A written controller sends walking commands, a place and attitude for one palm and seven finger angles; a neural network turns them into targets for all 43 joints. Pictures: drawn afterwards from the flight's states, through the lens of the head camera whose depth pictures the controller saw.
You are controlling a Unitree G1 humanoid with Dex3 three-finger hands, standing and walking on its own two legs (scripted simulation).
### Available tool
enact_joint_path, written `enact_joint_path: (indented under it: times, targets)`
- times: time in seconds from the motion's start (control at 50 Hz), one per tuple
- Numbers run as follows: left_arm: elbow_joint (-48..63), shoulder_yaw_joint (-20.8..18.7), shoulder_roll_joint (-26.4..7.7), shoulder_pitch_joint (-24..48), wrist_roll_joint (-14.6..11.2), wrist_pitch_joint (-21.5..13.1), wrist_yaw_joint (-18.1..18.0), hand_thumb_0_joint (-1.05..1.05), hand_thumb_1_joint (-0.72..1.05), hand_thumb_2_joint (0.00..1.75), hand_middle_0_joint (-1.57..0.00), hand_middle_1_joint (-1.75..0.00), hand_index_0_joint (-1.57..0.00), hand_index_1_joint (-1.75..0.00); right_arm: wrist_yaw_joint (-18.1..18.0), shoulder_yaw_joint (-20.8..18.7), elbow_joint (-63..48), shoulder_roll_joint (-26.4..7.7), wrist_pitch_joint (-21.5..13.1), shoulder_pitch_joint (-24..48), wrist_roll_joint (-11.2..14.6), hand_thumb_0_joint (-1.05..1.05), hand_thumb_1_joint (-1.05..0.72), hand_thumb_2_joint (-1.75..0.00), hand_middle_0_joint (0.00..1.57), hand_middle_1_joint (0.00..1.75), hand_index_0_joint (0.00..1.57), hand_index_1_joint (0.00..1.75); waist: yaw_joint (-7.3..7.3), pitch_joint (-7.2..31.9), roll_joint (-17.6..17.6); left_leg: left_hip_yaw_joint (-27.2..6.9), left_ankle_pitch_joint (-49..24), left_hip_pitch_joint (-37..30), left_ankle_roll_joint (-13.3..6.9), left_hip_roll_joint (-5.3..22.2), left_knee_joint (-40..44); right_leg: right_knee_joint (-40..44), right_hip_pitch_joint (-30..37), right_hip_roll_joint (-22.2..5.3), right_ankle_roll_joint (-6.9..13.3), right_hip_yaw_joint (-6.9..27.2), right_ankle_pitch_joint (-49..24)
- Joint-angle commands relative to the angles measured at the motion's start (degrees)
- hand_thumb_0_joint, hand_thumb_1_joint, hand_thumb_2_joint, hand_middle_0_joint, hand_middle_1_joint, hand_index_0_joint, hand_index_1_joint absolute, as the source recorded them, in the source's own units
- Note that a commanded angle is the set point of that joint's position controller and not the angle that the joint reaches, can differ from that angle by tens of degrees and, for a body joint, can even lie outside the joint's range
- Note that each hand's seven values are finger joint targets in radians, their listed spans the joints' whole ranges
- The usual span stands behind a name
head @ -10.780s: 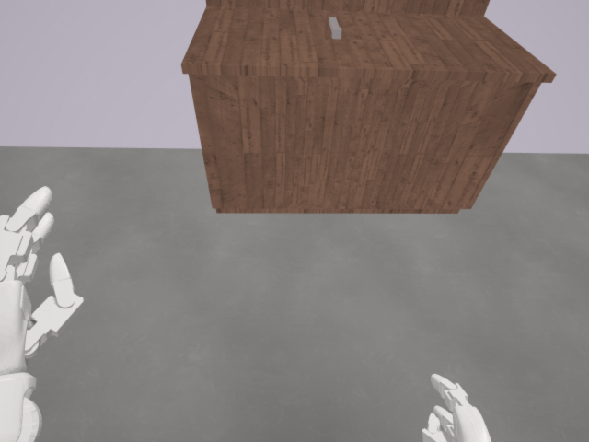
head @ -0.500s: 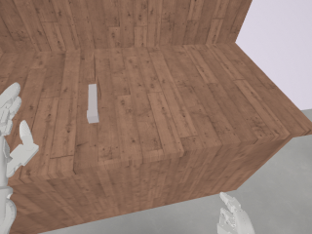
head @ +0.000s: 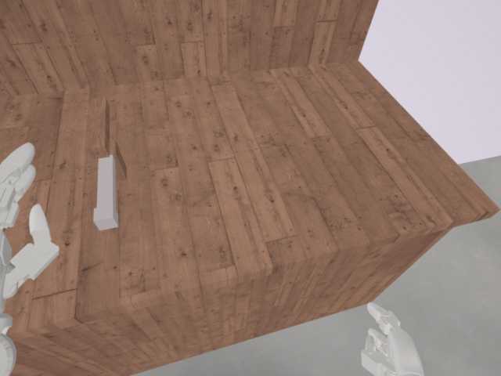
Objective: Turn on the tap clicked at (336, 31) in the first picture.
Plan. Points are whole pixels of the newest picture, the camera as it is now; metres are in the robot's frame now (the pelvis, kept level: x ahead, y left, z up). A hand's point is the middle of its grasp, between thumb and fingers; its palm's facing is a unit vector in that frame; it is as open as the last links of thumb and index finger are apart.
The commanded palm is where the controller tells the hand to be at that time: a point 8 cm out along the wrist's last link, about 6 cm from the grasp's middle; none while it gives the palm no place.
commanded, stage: come to a stop and stand still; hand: left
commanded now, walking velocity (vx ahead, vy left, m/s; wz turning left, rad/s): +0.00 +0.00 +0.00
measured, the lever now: (106, 217) +0.33 +0.26 +0.06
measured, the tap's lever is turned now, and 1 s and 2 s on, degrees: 0 0 0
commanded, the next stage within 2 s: look again from close up in 0.18 s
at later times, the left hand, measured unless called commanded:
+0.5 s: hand (34, 266) +0.20 +0.25 +0.16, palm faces +0.39 -0.85 -0.37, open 7.4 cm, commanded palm +0.14 +0.29 +0.17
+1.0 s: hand (62, 281) +0.18 +0.22 +0.16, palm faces +0.33 -0.85 -0.41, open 7.4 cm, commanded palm +0.12 +0.26 +0.17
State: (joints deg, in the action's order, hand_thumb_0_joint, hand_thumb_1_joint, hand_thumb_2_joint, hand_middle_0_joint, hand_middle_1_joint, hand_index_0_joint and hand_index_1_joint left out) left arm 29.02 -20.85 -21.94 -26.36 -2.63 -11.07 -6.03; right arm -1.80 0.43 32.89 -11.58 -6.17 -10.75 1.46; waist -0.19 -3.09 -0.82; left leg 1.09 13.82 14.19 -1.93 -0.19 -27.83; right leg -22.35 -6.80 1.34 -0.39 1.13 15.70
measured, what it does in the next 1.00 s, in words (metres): stands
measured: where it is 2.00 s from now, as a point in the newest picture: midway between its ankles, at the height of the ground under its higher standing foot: outside the picture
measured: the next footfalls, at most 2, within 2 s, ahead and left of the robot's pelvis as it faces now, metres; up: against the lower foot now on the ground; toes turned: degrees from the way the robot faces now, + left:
left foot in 2.00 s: -0.05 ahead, +0.07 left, +0.00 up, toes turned -2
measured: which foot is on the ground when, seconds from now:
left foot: down 0.00-1.00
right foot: down 0.00-1.00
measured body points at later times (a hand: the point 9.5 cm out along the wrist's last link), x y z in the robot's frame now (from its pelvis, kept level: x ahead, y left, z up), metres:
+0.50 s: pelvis -0.01 +0.00 +0.00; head +0.00 +0.02 +0.45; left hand +0.17 +0.30 +0.18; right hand +0.17 -0.21 -0.07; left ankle +0.01 +0.09 -0.74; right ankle -0.04 -0.13 -0.74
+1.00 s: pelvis -0.04 -0.02 +0.00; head +0.00 -0.01 +0.45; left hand +0.16 +0.26 +0.18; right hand +0.14 -0.23 -0.08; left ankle +0.01 +0.09 -0.74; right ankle -0.04 -0.13 -0.74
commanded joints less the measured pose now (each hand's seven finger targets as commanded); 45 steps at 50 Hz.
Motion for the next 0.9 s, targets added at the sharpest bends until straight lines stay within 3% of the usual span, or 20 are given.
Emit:
enact_joint_path:
  times: [0.0,0.02,0.1,0.12,0.2,0.22,0.3,0.32,0.4,0.42,0.5,0.52,0.6,0.62,0.7,0.72,0.74,0.8,0.82,0.88]
  targets:
    - [10.12,-7.22,-9.16,1.55,-0.34,-2.33,-1.45,0.0,0.9,0.9,-0.2,-0.3,-0.2,-0.3,-0.69,-2.68,-8.67,-6.58,-2.05,4.68,0.59,0.0,-0.9,-0.9,0.2,0.3,0.2,0.3,-0.58,11.89,2.56,-4.02,-25.25,-9.66,-0.23,5.45,0.54,0.48,0.64,-5.38,1.42,2.19,-26.35]
    - [8.53,-5.59,-7.3,1.38,-0.42,-2.27,-1.17,0.0,0.9,0.9,-0.2,-0.3,-0.2,-0.3,-0.62,-2.56,-8.54,-6.89,-1.71,3.9,0.09,0.0,-0.9,-0.9,0.2,0.3,0.2,0.3,-0.38,11.4,1.35,-3.94,-24.42,-9.13,-0.57,5.16,0.53,0.75,0.48,-5.1,1.28,1.66,-26.32]
    - [10.91,-6.17,-9.16,4.28,-0.28,-1.72,-1.62,0.0,0.9,0.9,-0.2,-0.3,-0.2,-0.3,-1.01,-2.49,-8.85,-6.43,-1.48,5.6,0.56,0.0,-0.9,-0.9,0.2,0.3,0.2,0.3,-0.6,11.01,2.45,-4.23,-22.63,-9.59,-0.62,5.35,1.11,1.09,0.07,-5.72,1.28,2.68,-24.79]
    - [10.59,-4.25,-7.07,4.7,-0.32,-1.94,-1.38,0.0,0.9,0.9,-0.2,-0.3,-0.2,-0.3,-0.94,-2.4,-8.57,-6.85,-1.26,4.76,0.01,0.0,-0.9,-0.9,0.2,0.3,0.2,0.3,-0.37,10.61,2.42,-4.48,-21.75,-8.96,-0.78,5.13,1.61,1.13,0.07,-5.2,1.38,2.09,-23.5]
    - [12.26,-6.24,-9.58,5.0,-0.21,-1.61,-1.91,0.0,0.9,0.9,-0.2,-0.3,-0.2,-0.3,-1.16,-2.35,-8.98,-6.28,-1.32,5.66,0.37,0.0,-0.9,-0.9,0.2,0.3,0.2,0.3,-0.71,10.26,4.01,-5.05,-19.71,-9.09,-0.65,5.44,2.59,1.82,-0.16,-5.46,1.54,2.85,-20.64]
    - [11.97,-4.33,-7.47,5.29,-0.26,-1.88,-1.63,0.0,0.9,0.9,-0.2,-0.3,-0.2,-0.3,-1.01,-2.21,-8.87,-6.65,-1.05,4.96,-0.14,0.0,-0.9,-0.9,0.2,0.3,0.2,0.3,-0.5,9.77,4.19,-5.24,-18.77,-8.24,-0.77,5.23,3.16,1.86,-0.06,-4.9,1.59,2.12,-19.6]
    - [11.28,-5.89,-8.82,4.41,-0.28,-1.65,-1.79,0.0,0.9,0.9,-0.2,-0.3,-0.2,-0.3,-1.1,-2.29,-9.22,-6.25,-1.09,5.47,0.32,0.0,-0.9,-0.9,0.2,0.3,0.2,0.3,-0.57,8.7,5.24,-5.73,-15.07,-7.35,-0.38,5.6,4.64,2.6,-0.53,-5.09,1.69,2.29,-16.19]
    - [10.19,-4.81,-7.46,4.03,-0.4,-1.85,-1.52,0.0,0.9,0.9,-0.2,-0.3,-0.2,-0.3,-1.03,-2.14,-8.89,-6.52,-0.85,4.71,-0.18,0.0,-0.9,-0.9,0.2,0.3,0.2,0.3,-0.52,8.47,4.83,-5.93,-13.14,-6.48,-0.58,5.59,5.31,2.76,-0.52,-4.53,1.54,1.59,-15.02]
    - [9.14,-5.63,-8.2,3.22,-0.47,-1.32,-1.49,0.0,0.9,0.9,-0.2,-0.3,-0.2,-0.3,-1.15,-2.23,-9.38,-6.23,-0.93,5.09,0.35,0.0,-0.9,-0.9,0.2,0.3,0.2,0.3,-0.49,7.82,3.48,-6.17,-10.6,-5.99,-0.32,5.74,6.1,3.44,-0.65,-4.92,1.54,1.94,-14.0]
    - [8.39,-4.03,-6.6,3.34,-0.52,-1.48,-1.19,0.0,0.9,0.9,-0.2,-0.3,-0.2,-0.3,-1.1,-2.13,-9.15,-6.56,-0.75,4.55,-0.1,0.0,-0.9,-0.9,0.2,0.3,0.2,0.3,-0.41,7.58,2.96,-6.1,-8.61,-5.44,-0.54,5.58,6.35,3.7,-0.99,-4.5,1.39,1.58,-12.99]
    - [9.92,-4.9,-8.17,5.36,-0.25,-1.39,-1.48,0.0,0.9,0.9,-0.2,-0.3,-0.2,-0.3,-1.34,-2.21,-9.33,-6.32,-1.23,5.32,0.34,0.0,-0.9,-0.9,0.2,0.3,0.2,0.3,-0.42,7.27,3.63,-6.53,-4.82,-5.05,-0.54,5.76,7.4,4.11,-1.16,-4.87,1.44,2.03,-10.73]
    - [9.33,-3.46,-6.66,5.6,-0.26,-1.61,-1.3,0.0,0.9,0.9,-0.2,-0.3,-0.2,-0.3,-1.29,-2.11,-9.02,-6.68,-1.18,4.73,-0.14,0.0,-0.9,-0.9,0.2,0.3,0.2,0.3,-0.31,6.96,3.43,-6.88,-3.63,-4.33,-0.64,5.5,7.93,4.11,-1.15,-4.29,1.39,1.52,-9.97]
    - [11.62,-5.35,-9.19,6.34,0.06,-1.88,-1.84,0.0,0.9,0.9,-0.2,-0.3,-0.2,-0.3,-1.46,-2.17,-9.15,-6.26,-1.88,5.62,0.26,0.0,-0.9,-0.9,0.2,0.3,0.2,0.3,-0.55,7.39,5.36,-7.38,-2.65,-4.55,-0.62,5.89,8.57,3.74,-0.69,-4.64,1.49,1.74,-9.18]
    - [11.53,-3.67,-7.33,6.9,-0.06,-2.09,-1.59,0.0,0.9,0.9,-0.2,-0.3,-0.2,-0.3,-1.45,-1.85,-9.05,-6.3,-1.84,4.95,-0.13,0.0,-0.9,-0.9,0.2,0.3,0.2,0.3,-0.49,6.82,4.83,-7.8,-1.53,-4.33,-0.39,6.06,9.8,3.73,-1.04,-3.54,1.36,1.21,-8.06]
    - [12.8,-6.33,-9.6,6.92,-0.22,-2.6,-1.71,0.0,0.9,0.9,-0.2,-0.3,-0.2,-0.3,-1.51,-2.26,-9.78,-5.96,-2.66,4.99,0.26,0.0,-0.9,-0.9,0.2,0.3,0.2,0.3,-0.94,5.44,8.09,-9.27,-2.95,-4.27,0.07,10.5,11.44,0.27,-2.97,-2.31,0.77,0.8,-6.41]
    - [11.94,-5.06,-7.79,6.47,-0.51,-2.63,-1.29,0.0,0.9,0.9,-0.2,-0.3,-0.2,-0.3,-1.31,-2.24,-9.77,-6.24,-2.28,4.18,-0.13,0.0,-0.9,-0.9,0.2,0.3,0.2,0.3,-0.91,5.35,8.42,-9.42,-3.2,-3.17,-0.3,11.19,11.89,-0.93,-2.78,-1.53,0.47,0.06,-5.44]
    - [12.84,-5.46,-8.29,7.07,-0.45,-2.79,-1.19,0.0,0.9,0.9,-0.2,-0.3,-0.2,-0.3,-1.16,-2.63,-10.47,-5.87,-2.76,4.09,0.08,0.0,-0.9,-0.9,0.2,0.3,0.2,0.3,-1.01,5.55,8.73,-9.59,-3.69,-3.39,-0.29,12.24,11.39,-1.48,-3.12,-1.93,0.54,0.3,-4.58]
    - [12.14,-6.09,-8.19,4.48,-0.49,-2.61,-1.01,0.0,0.9,0.9,-0.2,-0.3,-0.2,-0.3,-0.56,-2.74,-10.18,-5.68,-3.26,3.78,0.12,0.0,-0.9,-0.9,0.2,0.3,0.2,0.3,-0.9,7.44,9.52,-9.05,-4.12,-5.14,-0.38,12.95,10.14,-1.31,-3.93,-1.92,0.47,-0.16,-2.95]
    - [11.87,-4.37,-6.3,4.46,-0.68,-2.37,-0.66,0.0,0.9,0.9,-0.2,-0.3,-0.2,-0.3,-0.24,-2.69,-10.14,-6.18,-2.94,3.1,-0.23,0.0,-0.9,-0.9,0.2,0.3,0.2,0.3,-0.66,7.69,9.37,-9.13,-1.62,-3.87,-0.51,12.5,10.46,-1.32,-3.24,-1.3,0.3,-0.58,-2.67]
    - [13.41,-6.32,-8.08,3.2,-0.74,-2.33,-0.66,0.0,0.9,0.9,-0.2,-0.3,-0.2,-0.3,0.04,-3.44,-11.05,-6.04,-3.13,2.99,0.19,0.0,-0.9,-0.9,0.2,0.3,0.2,0.3,-0.71,8.14,7.05,-8.57,3.36,-2.28,-0.35,12.02,8.57,0.47,-2.63,-2.08,0.73,0.41,-3.85]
